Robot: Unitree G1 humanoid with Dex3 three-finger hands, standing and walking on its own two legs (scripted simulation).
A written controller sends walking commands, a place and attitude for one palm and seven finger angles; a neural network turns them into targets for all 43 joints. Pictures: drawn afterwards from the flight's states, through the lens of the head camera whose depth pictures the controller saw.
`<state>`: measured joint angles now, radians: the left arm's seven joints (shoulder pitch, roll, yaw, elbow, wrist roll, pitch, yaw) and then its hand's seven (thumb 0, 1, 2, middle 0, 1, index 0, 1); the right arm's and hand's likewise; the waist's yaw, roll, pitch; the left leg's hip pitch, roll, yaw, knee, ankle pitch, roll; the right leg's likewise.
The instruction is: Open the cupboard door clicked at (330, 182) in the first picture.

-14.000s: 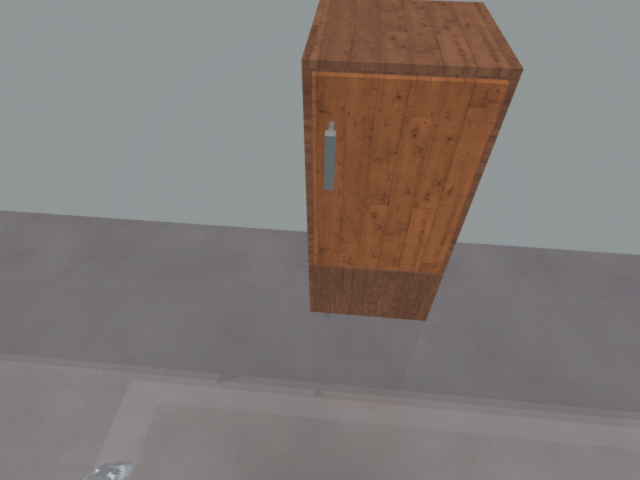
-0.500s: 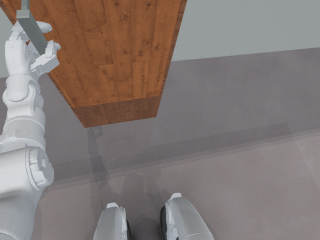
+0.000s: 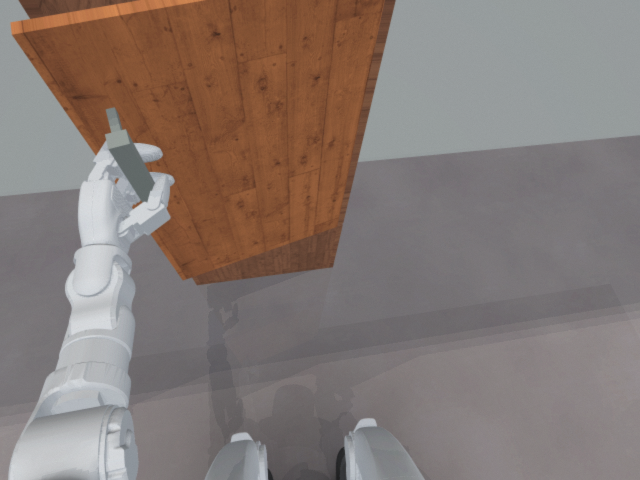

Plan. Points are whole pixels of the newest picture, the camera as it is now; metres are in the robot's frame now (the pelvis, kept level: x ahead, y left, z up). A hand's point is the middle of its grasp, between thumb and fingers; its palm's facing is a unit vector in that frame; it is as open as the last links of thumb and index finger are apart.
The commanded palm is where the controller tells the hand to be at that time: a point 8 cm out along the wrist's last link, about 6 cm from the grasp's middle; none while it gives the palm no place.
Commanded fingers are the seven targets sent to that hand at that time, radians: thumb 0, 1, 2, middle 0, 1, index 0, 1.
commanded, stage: pull the door open along its arc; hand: left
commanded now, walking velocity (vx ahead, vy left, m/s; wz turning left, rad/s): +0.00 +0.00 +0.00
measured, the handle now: (137, 166) +0.50 +0.21 +0.04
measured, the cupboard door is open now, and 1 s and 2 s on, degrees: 14 47 50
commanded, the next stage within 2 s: open thumb and fingers to let go in 0.54 s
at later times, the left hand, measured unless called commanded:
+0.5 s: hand (263, 291) +0.33 +0.05 +0.04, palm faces +0.43 -0.90 -0.02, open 6.2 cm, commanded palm +0.25 +0.08 +0.03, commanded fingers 0.00 0.90 0.90 -0.40 -1.35 -0.40 -1.35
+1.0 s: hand (283, 296) +0.32 +0.03 +0.03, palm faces +0.48 -0.87 -0.04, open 9.1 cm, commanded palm +0.27 +0.07 +0.03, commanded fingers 0.00 -0.43 0.33 -0.31 -1.21 -0.31 -1.21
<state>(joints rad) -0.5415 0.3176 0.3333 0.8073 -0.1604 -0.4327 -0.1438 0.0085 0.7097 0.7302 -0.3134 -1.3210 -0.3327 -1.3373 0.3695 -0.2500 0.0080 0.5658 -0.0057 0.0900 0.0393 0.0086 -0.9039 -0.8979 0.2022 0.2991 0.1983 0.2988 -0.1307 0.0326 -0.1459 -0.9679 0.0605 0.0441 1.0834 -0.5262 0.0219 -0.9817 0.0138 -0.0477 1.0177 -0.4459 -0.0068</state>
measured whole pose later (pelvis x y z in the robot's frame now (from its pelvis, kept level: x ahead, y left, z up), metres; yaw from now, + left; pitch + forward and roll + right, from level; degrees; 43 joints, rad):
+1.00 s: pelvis -0.02 -0.07 +0.00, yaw +6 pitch +17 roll +2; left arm -0.16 -0.13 -0.12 0.43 0.10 -0.36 0.65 0.01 0.19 0.59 -0.35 -1.27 -0.38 -1.28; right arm 0.16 -0.19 -0.02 0.64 -0.10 -0.04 0.01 0.01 -0.90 -0.90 0.20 0.30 0.20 0.30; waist -0.03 0.03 -0.15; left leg -0.87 0.02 -0.03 1.05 -0.47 -0.06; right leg -0.90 -0.02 -0.12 1.09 -0.49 -0.10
